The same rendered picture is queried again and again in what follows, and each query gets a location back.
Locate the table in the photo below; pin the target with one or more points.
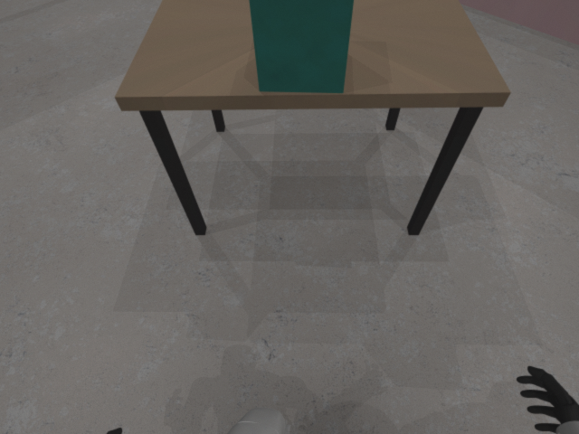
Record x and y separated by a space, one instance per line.
199 55

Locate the carton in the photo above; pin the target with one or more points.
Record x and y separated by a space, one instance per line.
301 45

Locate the right robot hand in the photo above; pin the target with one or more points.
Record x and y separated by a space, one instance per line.
565 407

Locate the robot left thigh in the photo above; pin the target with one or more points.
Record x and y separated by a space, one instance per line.
261 420

